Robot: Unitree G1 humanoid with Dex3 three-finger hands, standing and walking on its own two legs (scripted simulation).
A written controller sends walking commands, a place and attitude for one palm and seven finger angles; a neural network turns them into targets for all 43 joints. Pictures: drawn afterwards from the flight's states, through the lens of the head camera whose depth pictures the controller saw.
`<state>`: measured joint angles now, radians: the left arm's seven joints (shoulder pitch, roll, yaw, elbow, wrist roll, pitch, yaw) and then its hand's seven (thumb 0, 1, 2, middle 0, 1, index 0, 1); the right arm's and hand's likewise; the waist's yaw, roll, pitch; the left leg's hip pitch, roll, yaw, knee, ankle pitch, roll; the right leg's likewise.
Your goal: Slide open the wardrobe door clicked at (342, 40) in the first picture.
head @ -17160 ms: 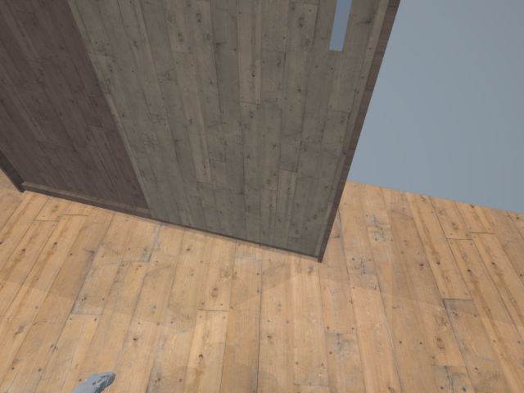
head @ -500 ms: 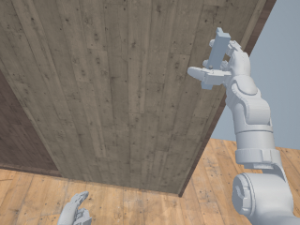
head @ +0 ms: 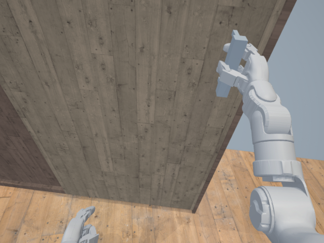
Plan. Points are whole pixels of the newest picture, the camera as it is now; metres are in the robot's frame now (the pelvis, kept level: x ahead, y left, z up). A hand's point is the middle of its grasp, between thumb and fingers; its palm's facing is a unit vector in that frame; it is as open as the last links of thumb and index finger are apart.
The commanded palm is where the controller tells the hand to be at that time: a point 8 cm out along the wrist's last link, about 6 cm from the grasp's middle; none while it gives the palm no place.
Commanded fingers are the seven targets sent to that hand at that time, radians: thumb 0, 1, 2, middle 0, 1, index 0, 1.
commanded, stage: grip the handle and tug to test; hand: right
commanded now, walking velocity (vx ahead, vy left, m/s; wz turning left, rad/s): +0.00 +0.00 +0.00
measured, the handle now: (228, 64) +0.48 -0.12 +0.25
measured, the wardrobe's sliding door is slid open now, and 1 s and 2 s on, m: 0.00 0.00 0.04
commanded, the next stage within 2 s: tug the door sideways, standing still in 0.58 s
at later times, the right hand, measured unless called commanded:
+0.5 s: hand (224, 73) +0.42 -0.10 +0.26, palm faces +0.06 +1.00 +0.01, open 6.7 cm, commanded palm +0.37 -0.15 +0.25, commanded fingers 0.00 -0.90 -0.90 0.45 1.40 0.45 1.40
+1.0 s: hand (223, 72) +0.42 -0.10 +0.26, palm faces +0.09 +1.00 -0.02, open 6.4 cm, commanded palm +0.40 -0.12 +0.25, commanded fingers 0.00 -0.90 -0.90 0.45 1.40 0.45 1.40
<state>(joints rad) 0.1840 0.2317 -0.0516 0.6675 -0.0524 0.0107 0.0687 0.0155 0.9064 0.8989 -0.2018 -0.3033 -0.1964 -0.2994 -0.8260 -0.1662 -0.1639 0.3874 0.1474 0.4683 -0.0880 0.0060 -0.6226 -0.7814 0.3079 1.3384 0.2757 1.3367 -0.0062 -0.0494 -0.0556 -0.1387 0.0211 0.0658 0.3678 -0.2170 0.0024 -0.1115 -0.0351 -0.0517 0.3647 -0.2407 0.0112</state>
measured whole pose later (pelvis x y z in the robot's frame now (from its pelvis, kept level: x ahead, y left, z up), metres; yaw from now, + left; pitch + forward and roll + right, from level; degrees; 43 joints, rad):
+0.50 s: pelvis +0.00 +0.00 +0.00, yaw +1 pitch -1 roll +0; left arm 0.20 0.24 -0.05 0.65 -0.06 0.02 0.06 0.02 0.91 0.90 -0.20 -0.30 -0.20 -0.30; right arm -0.76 -0.18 -0.19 0.31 0.15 0.46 -0.09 0.00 -0.66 -0.76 0.28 1.35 0.23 1.32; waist 0.02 -0.06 -0.05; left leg -0.14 0.01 0.04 0.35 -0.21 0.00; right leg -0.10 -0.04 -0.07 0.34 -0.23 0.01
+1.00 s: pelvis +0.02 +0.00 +0.00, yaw -2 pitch +1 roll +0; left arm 0.12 0.23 -0.03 0.67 -0.04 0.02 0.05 0.02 0.91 0.90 -0.20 -0.30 -0.20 -0.30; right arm -0.81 -0.09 -0.10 0.23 0.13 0.58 -0.14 0.00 -0.65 -0.82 0.33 1.35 0.30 1.35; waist -0.05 -0.05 -0.06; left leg -0.15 0.03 0.10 0.41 -0.27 0.00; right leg -0.14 -0.03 -0.01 0.41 -0.28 0.01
